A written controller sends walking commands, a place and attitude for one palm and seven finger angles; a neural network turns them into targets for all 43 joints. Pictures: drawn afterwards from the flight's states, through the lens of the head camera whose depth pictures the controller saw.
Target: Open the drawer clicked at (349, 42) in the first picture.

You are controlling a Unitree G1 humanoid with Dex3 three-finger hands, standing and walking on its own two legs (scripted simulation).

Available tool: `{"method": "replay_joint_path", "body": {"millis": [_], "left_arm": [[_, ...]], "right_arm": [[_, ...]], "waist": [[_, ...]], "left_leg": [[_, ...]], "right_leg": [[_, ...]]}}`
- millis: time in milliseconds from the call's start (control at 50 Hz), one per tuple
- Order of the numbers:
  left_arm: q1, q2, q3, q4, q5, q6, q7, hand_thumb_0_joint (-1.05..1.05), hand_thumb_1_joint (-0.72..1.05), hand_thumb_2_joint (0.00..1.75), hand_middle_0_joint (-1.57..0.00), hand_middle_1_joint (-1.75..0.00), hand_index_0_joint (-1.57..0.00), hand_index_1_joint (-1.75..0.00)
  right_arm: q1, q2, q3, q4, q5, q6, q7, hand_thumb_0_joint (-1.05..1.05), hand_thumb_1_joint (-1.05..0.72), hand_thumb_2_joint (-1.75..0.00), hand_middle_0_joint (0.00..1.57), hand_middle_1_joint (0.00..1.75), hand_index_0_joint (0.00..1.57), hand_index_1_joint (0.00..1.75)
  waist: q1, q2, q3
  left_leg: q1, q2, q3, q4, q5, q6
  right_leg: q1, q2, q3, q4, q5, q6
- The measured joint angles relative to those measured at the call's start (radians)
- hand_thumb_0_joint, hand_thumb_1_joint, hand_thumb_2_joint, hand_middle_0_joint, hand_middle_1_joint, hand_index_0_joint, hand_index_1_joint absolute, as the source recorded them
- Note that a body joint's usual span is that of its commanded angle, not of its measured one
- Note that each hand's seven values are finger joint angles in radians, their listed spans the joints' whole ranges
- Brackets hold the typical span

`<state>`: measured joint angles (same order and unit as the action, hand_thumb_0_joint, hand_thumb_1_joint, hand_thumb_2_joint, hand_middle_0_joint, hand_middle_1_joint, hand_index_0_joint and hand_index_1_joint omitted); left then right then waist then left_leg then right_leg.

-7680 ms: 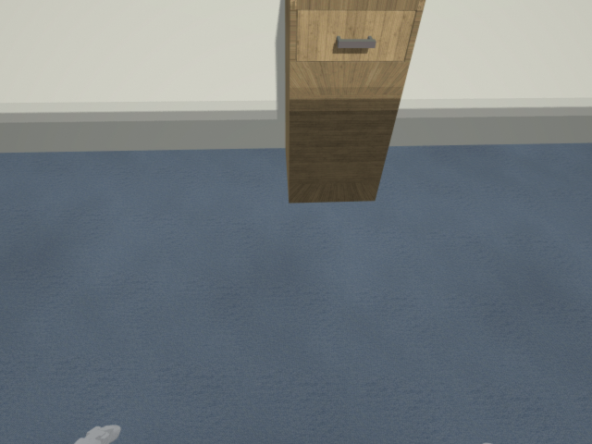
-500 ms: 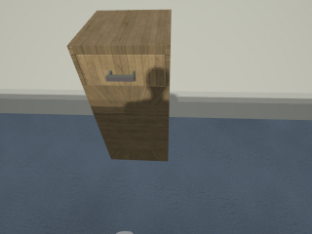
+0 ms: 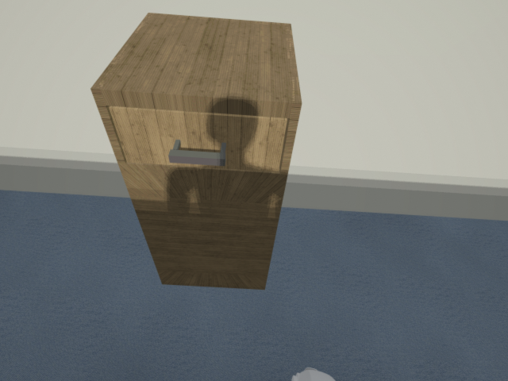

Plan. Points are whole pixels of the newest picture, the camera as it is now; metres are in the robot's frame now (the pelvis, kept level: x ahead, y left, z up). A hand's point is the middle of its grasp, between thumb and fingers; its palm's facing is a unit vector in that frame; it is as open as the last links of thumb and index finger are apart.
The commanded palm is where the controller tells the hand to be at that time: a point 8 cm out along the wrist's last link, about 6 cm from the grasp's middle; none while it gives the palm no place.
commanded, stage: take the last steps up to it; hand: left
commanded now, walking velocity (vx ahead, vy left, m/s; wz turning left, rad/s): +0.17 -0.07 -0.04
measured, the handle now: (199, 151) +0.58 +0.17 +0.01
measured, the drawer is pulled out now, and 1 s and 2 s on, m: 0.00 0.00 0.00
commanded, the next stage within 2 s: come to a stop and stand still in 0.06 s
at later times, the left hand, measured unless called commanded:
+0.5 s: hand (181, 363) +0.18 +0.14 -0.16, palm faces +0.04 -0.96 -0.27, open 7.3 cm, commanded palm none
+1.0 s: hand out of the picture +0.08 +0.23 -0.18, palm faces +0.01 -0.97 -0.25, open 7.4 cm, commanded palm none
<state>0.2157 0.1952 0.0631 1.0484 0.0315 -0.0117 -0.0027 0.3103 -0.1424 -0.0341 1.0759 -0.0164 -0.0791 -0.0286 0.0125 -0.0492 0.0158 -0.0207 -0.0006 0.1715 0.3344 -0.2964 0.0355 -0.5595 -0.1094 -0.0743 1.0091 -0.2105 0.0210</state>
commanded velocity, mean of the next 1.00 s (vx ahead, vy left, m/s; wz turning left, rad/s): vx -0.08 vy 0.04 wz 0.00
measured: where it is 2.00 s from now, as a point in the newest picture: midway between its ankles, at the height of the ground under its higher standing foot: outside the picture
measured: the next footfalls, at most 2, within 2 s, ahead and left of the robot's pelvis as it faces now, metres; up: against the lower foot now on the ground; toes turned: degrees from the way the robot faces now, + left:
right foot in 0.20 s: +0.22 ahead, -0.13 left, +0.00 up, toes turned -8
left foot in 0.70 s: +0.08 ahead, +0.11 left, +0.00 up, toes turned +4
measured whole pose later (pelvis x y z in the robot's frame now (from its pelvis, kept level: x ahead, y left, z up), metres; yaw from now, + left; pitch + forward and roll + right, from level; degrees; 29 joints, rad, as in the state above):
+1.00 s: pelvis +0.05 +0.04 -0.02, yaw -1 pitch -1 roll +0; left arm 0.35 0.18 0.00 0.94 0.02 0.01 0.02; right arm 0.29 -0.21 -0.01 0.89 -0.02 0.03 -0.02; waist 0.00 0.04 0.00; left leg -0.23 -0.03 0.11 0.61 -0.36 0.07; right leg -0.34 -0.03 -0.07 0.62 -0.26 -0.02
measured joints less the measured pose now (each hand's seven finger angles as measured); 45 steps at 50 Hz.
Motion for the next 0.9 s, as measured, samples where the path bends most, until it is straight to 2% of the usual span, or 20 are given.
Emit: {"method": "replay_joint_path", "body": {"millis": [80,160,200,220,260,320,400,480,540,620,640,700,720,780,840,900], "left_arm": [[-0.076,0.002,-0.004,-0.04,-0.005,0.004,-0.005,0.01,0.91,0.9,-0.19,-0.29,-0.19,-0.29],[-0.111,-0.004,-0.013,-0.061,-0.007,-0.003,-0.007,0.01,0.91,0.9,-0.19,-0.29,-0.19,-0.29],[-0.11,-0.007,-0.016,-0.064,-0.004,-0.026,-0.006,0.01,0.91,0.9,-0.19,-0.29,-0.19,-0.29],[-0.112,-0.014,-0.017,-0.061,-0.005,-0.039,-0.002,0.01,0.91,0.9,-0.19,-0.29,-0.19,-0.29],[-0.108,-0.032,-0.031,-0.055,-0.013,-0.046,0.007,0.0,0.91,0.9,-0.2,-0.29,-0.19,-0.29],[-0.095,-0.054,-0.048,-0.046,-0.013,-0.022,0.023,0.0,0.91,0.9,-0.2,-0.29,-0.2,-0.29],[-0.098,-0.063,-0.035,-0.049,-0.013,0.003,0.044,-0.01,0.93,0.9,-0.2,-0.3,-0.2,-0.3],[-0.096,-0.054,-0.029,-0.058,-0.007,0.018,0.043,-0.01,0.93,0.9,-0.2,-0.3,-0.2,-0.3],[-0.086,-0.043,-0.024,-0.06,-0.002,0.028,0.042,0.0,0.92,0.9,-0.2,-0.3,-0.2,-0.3],[-0.063,-0.021,-0.016,-0.062,0.007,0.035,0.04,0.0,0.91,0.9,-0.2,-0.3,-0.2,-0.3],[-0.051,-0.011,-0.026,-0.071,0.009,0.037,0.042,0.0,0.91,0.9,-0.2,-0.3,-0.2,-0.3],[0.003,0.012,-0.04,-0.099,0.006,0.054,0.048,0.01,0.91,0.9,-0.2,-0.3,-0.2,-0.3],[0.011,0.018,-0.042,-0.101,0.0,0.063,0.047,0.01,0.91,0.9,-0.2,-0.3,-0.2,-0.3],[0.061,0.031,-0.035,-0.112,-0.007,0.079,0.037,0.01,0.91,0.9,-0.2,-0.3,-0.2,-0.3],[0.115,0.028,-0.036,-0.111,-0.003,0.082,0.026,0.01,0.91,0.9,-0.2,-0.3,-0.2,-0.29],[0.145,0.019,-0.042,-0.115,-0.003,0.069,0.021,0.01,0.91,0.9,-0.2,-0.3,-0.2,-0.29]], "right_arm": [[0.059,0.009,0.004,0.032,-0.009,0.018,0.004,-0.01,-0.93,-0.9,0.2,0.3,0.2,0.3],[0.104,0.011,0.004,0.058,-0.012,0.036,0.007,-0.01,-0.91,-0.9,0.2,0.3,0.2,0.3],[0.124,0.012,0.004,0.075,-0.004,0.045,0.01,0.0,-0.91,-0.9,0.2,0.3,0.2,0.3],[0.118,0.01,0.004,0.082,0.003,0.053,0.011,0.0,-0.91,-0.9,0.2,0.3,0.2,0.3],[0.099,0.003,0.004,0.078,0.016,0.071,0.004,0.0,-0.91,-0.9,0.2,0.3,0.2,0.3],[0.051,-0.004,-0.002,0.057,0.024,0.095,-0.003,0.0,-0.91,-0.9,0.2,0.3,0.2,0.3],[-0.028,-0.015,-0.013,0.014,0.019,0.121,0.002,0.0,-0.91,-0.9,0.2,0.3,0.2,0.3],[-0.106,-0.038,-0.027,-0.029,0.009,0.139,0.012,0.0,-0.91,-0.9,0.2,0.3,0.2,0.3],[-0.148,-0.054,-0.032,-0.055,0.006,0.141,0.017,0.0,-0.91,-0.9,0.2,0.3,0.2,0.3],[-0.175,-0.062,-0.031,-0.077,0.007,0.133,0.023,0.0,-0.91,-0.9,0.2,0.3,0.2,0.3],[-0.173,-0.065,-0.025,-0.1,0.003,0.135,0.029,0.0,-0.91,-0.9,0.2,0.3,0.2,0.3],[-0.119,-0.082,-0.02,-0.188,-0.007,0.118,0.039,0.0,-0.91,-0.9,0.2,0.3,0.2,0.3],[-0.101,-0.086,-0.021,-0.203,-0.012,0.112,0.035,0.0,-0.91,-0.9,0.2,0.3,0.2,0.3],[-0.06,-0.086,-0.009,-0.226,-0.027,0.123,0.026,0.0,-0.91,-0.9,0.2,0.3,0.2,0.3],[-0.035,-0.087,0.0,-0.236,-0.023,0.123,0.02,0.0,-0.9,-0.9,0.2,0.3,0.2,0.3],[-0.019,-0.085,0.008,-0.234,-0.018,0.113,0.016,0.0,-0.9,-0.9,0.2,0.3,0.2,0.3]], "waist": [[-0.026,0.018,0.021],[-0.058,0.05,0.052],[-0.058,0.063,0.06],[-0.058,0.076,0.071],[-0.064,0.094,0.089],[-0.058,0.094,0.091],[-0.039,0.091,0.088],[-0.011,0.089,0.087],[0.005,0.081,0.082],[0.028,0.062,0.064],[0.026,0.054,0.065],[-0.011,0.054,0.013],[-0.02,0.054,0.001],[-0.003,0.035,-0.029],[-0.003,0.039,-0.064],[-0.004,0.045,-0.068]], "left_leg": [[0.054,0.003,-0.003,-0.005,-0.042,-0.018],[0.084,0.032,0.002,0.063,-0.128,-0.05],[0.053,0.06,-0.001,0.199,-0.193,-0.061],[0.001,0.071,-0.028,0.338,-0.216,-0.056],[-0.109,0.058,-0.103,0.584,-0.259,-0.047],[-0.238,0.039,-0.141,0.732,-0.25,-0.044],[-0.359,0.033,-0.16,0.723,-0.208,-0.059],[-0.421,0.019,-0.172,0.728,-0.16,-0.078],[-0.412,0.013,-0.172,0.685,-0.146,-0.087],[-0.338,0.013,-0.164,0.544,-0.158,-0.08],[-0.308,0.008,-0.166,0.493,-0.158,-0.075],[-0.219,0.011,-0.148,0.295,-0.126,-0.05],[-0.216,0.006,-0.149,0.28,-0.086,-0.038],[-0.194,-0.011,-0.112,0.304,-0.093,-0.007],[-0.179,-0.02,-0.075,0.289,-0.098,0.01],[-0.191,-0.038,-0.052,0.293,-0.098,0.023]], "right_leg": [[0.016,0.006,-0.011,-0.18,0.023,-0.01],[0.092,0.04,-0.034,-0.348,0.009,-0.039],[0.145,0.063,-0.051,-0.407,0.072,-0.064],[0.143,0.073,-0.057,-0.377,0.054,-0.079],[0.164,0.083,-0.07,-0.361,0.003,-0.097],[0.202,0.084,-0.072,-0.414,0.005,-0.096],[0.217,0.076,-0.077,-0.481,0.04,-0.1],[0.206,0.064,-0.068,-0.513,0.07,-0.093],[0.196,0.053,-0.06,-0.525,0.09,-0.084],[0.181,0.043,-0.051,-0.536,0.115,-0.068],[0.177,0.038,-0.049,-0.531,0.119,-0.062],[0.134,0.015,-0.067,-0.463,0.095,-0.033],[0.123,0.008,-0.067,-0.43,0.07,-0.021],[0.115,0.019,-0.014,-0.335,-0.062,-0.016],[0.125,0.05,0.013,-0.236,-0.09,-0.018],[0.204,0.07,0.016,-0.306,-0.089,-0.025]]}}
